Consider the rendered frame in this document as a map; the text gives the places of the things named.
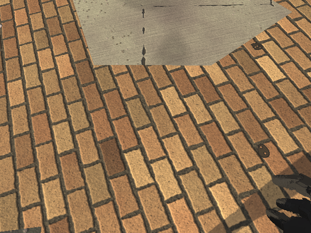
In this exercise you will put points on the robot right hand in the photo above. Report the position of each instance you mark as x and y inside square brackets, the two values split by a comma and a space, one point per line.
[294, 224]

